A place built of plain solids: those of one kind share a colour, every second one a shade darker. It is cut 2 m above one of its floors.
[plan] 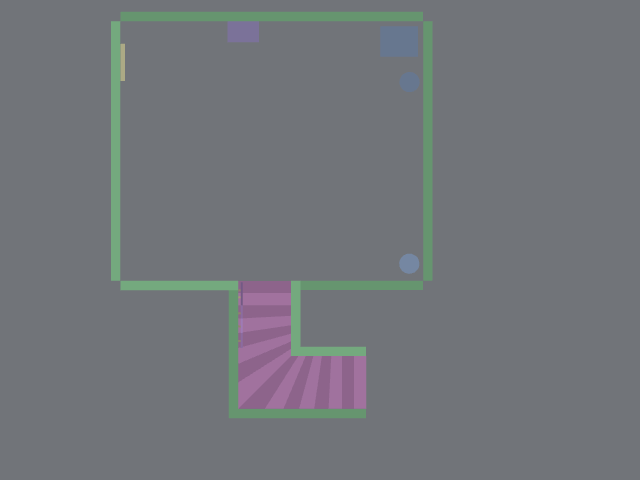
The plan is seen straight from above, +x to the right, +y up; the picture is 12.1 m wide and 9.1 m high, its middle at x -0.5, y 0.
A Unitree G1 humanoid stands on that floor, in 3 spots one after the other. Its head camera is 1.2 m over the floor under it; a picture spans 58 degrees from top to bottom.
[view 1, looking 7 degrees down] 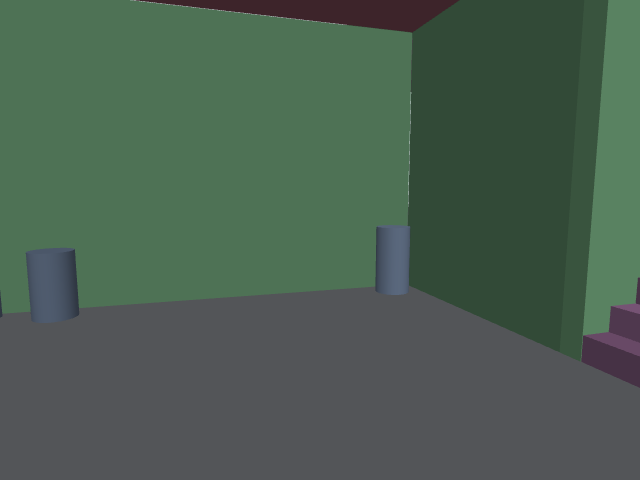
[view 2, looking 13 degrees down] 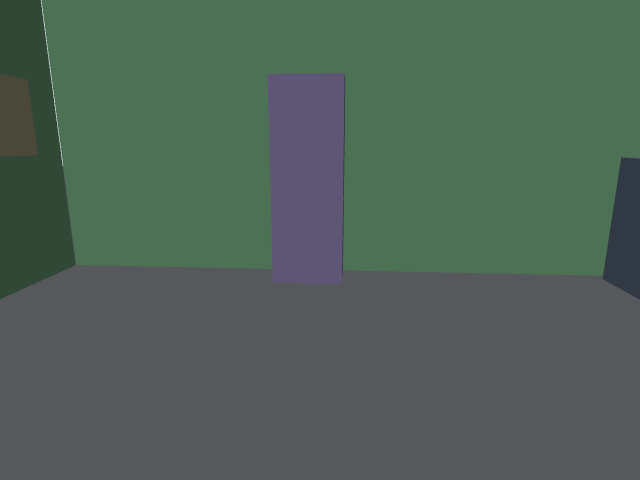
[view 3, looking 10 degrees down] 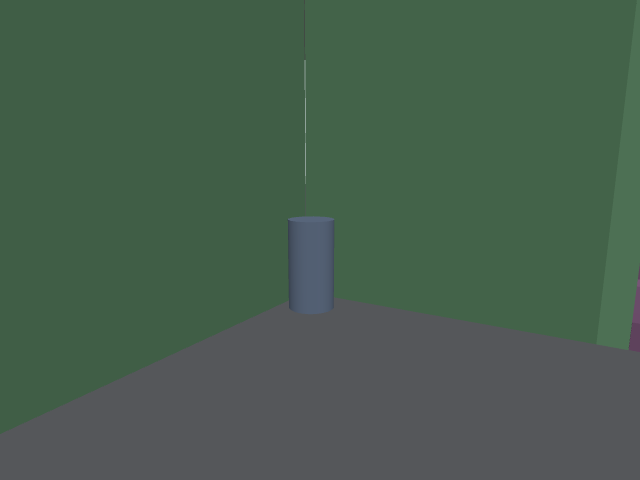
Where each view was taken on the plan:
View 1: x -3.26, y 1.79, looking -17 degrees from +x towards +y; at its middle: wall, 4.97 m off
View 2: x -1.60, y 0.22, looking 94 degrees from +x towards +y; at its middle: machine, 3.63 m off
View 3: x -0.69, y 2.55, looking -59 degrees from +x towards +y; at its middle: bin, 3.41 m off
